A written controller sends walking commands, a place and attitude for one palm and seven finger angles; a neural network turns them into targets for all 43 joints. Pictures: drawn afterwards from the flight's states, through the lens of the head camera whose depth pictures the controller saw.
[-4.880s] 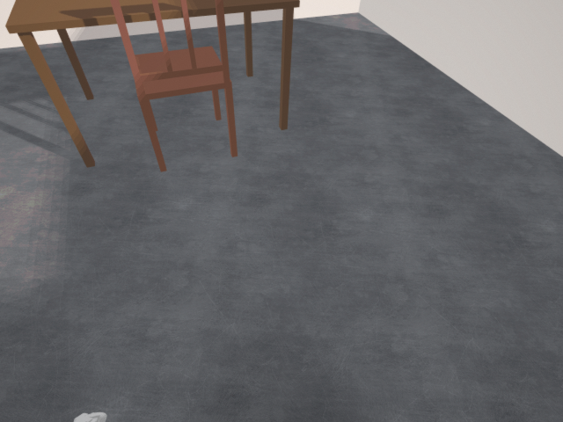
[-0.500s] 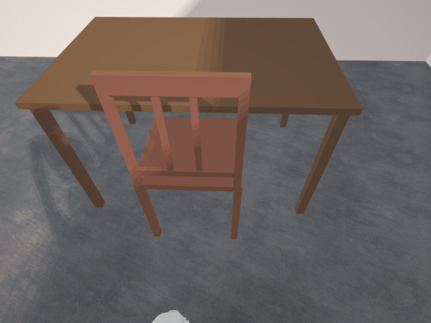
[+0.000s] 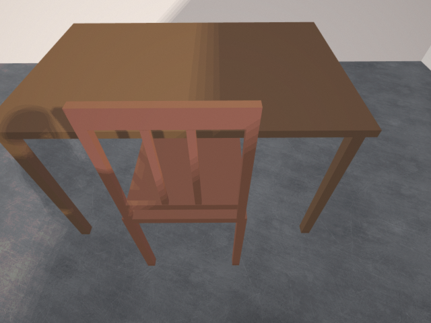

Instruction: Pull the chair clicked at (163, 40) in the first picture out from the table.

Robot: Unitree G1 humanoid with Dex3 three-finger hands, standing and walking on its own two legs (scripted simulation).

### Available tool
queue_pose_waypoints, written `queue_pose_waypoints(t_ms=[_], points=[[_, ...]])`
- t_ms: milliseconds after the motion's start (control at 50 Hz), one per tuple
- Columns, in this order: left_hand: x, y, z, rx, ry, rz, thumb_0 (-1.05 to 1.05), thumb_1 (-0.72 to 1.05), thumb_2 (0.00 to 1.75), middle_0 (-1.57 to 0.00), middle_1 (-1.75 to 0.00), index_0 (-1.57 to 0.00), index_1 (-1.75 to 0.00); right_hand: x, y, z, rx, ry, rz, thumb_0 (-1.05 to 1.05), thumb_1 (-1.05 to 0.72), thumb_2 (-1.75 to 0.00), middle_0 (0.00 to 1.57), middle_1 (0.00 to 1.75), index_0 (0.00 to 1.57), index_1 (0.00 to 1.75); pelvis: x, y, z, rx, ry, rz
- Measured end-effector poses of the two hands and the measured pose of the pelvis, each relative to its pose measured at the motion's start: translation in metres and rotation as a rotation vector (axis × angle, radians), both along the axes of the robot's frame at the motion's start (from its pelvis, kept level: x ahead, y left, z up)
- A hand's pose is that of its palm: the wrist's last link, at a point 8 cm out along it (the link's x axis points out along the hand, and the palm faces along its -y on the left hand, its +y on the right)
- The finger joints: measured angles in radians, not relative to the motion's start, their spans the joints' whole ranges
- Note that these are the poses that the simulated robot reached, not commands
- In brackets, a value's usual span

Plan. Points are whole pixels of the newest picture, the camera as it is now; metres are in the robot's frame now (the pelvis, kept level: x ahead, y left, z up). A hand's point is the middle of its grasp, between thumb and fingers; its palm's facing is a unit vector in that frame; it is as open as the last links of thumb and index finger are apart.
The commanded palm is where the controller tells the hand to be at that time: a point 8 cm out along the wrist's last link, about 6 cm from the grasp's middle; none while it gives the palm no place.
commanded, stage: come to a stop and stand still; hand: left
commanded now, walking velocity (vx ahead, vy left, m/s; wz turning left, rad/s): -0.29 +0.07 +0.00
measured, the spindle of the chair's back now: (156, 171) +0.50 +0.19 -0.08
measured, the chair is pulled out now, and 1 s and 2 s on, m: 0.00 0.00 0.00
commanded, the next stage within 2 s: look again from close up in 1.66 s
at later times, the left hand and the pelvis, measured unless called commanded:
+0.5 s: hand out of the picture +0.07 +0.22 -0.18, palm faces +0.03 -0.98 -0.21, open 7.4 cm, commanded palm none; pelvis +0.02 +0.03 +0.00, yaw -1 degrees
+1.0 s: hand out of the picture -0.03 +0.14 -0.17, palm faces +0.01 -0.99 -0.16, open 7.4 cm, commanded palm none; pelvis +0.00 -0.02 +0.01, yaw -1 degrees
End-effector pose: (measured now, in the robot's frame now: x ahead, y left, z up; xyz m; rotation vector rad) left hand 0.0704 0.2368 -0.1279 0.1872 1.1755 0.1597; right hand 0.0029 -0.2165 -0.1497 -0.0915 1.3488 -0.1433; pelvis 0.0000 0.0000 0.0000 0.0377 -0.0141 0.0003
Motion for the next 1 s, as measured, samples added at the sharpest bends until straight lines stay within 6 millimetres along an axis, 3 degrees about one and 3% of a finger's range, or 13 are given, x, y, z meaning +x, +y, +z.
queue_pose_waypoints(t_ms=[80, 140, 240, 440, 600, 700, 840, 1000], points=[[0.029, -0.015, -0.002, 0.006, -0.031, -0.021, 0.00, 0.91, 0.90, -0.19, -0.30, -0.19, -0.30, 0.009, -0.004, -0.014, 0.022, 0.049, -0.020, 0.00, -0.92, -0.90, 0.20, 0.30, 0.20, 0.30, 0.022, -0.008, -0.007, -0.023, -0.006, 0.001], [0.033, -0.024, -0.001, -0.005, -0.001, -0.017, -0.01, 0.91, 0.90, -0.20, -0.30, -0.19, -0.30, 0.022, -0.005, -0.008, 0.016, 0.056, -0.033, 0.00, -0.91, -0.90, 0.20, 0.30, 0.20, 0.30, 0.030, -0.009, -0.001, -0.029, -0.005, 0.001], [0.034, -0.013, 0.000, 0.005, 0.043, 0.000, -0.01, 0.93, 0.90, -0.20, -0.30, -0.20, -0.30, 0.038, -0.005, 0.001, -0.011, 0.057, -0.036, 0.01, -0.92, -0.90, 0.20, 0.30, 0.20, 0.30, 0.035, -0.003, 0.004, -0.027, -0.003, 0.000], [0.004, 0.028, -0.023, -0.023, 0.140, 0.037, 0.00, 0.91, 0.90, -0.20, -0.30, -0.20, -0.30, 0.049, 0.017, 0.016, -0.082, -0.006, -0.009, 0.00, -0.92, -0.90, 0.20, 0.30, 0.20, 0.30, 0.028, 0.027, 0.000, -0.036, -0.022, -0.018], [-0.042, 0.032, -0.017, -0.037, 0.239, 0.038, 0.00, 0.91, 0.90, -0.20, -0.30, -0.19, -0.30, 0.046, 0.020, 0.025, -0.097, -0.015, 0.002, 0.01, -0.94, -0.90, 0.20, 0.30, 0.21, 0.30, 0.018, 0.033, 0.009, -0.043, 0.009, -0.023], [-0.065, 0.020, -0.015, -0.032, 0.289, 0.024, 0.00, 0.91, 0.90, -0.20, -0.30, -0.19, -0.30, 0.034, 0.011, 0.021, -0.078, -0.026, -0.023, 0.00, -0.93, -0.90, 0.20, 0.30, 0.21, 0.30, 0.008, 0.023, 0.008, -0.033, 0.016, -0.030], [-0.091, -0.013, -0.009, -0.027, 0.285, 0.030, 0.00, 0.91, 0.90, -0.20, -0.30, -0.19, -0.30, -0.001, -0.006, 0.007, -0.029, 0.040, -0.044, 0.00, -0.92, -0.90, 0.20, 0.30, 0.20, 0.30, -0.001, 0.001, 0.007, -0.033, -0.007, -0.019], [-0.103, -0.051, -0.012, -0.072, 0.306, 0.040, 0.00, 0.90, 0.90, -0.20, -0.30, -0.20, -0.30, -0.038, -0.010, 0.005, 0.006, 0.138, -0.053, 0.00, -0.92, -0.90, 0.20, 0.30, 0.20, 0.30, 0.001, -0.018, 0.007, -0.032, -0.013, -0.017]])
